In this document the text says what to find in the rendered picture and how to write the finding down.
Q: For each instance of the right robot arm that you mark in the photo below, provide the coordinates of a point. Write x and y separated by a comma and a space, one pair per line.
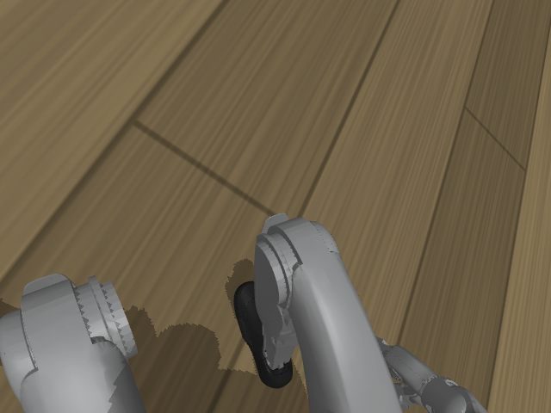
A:
443, 395

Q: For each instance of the right robot foot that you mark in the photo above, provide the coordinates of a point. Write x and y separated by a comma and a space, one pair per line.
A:
251, 329

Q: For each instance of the right robot hand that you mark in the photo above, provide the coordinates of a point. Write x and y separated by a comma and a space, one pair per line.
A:
408, 369

